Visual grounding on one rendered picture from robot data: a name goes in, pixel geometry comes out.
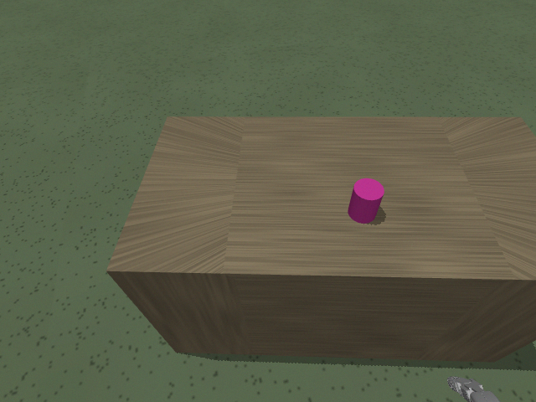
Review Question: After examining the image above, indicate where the can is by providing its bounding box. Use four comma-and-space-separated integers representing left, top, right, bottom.
348, 178, 384, 224

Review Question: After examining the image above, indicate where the right robot hand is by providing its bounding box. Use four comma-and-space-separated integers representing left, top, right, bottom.
447, 376, 500, 402

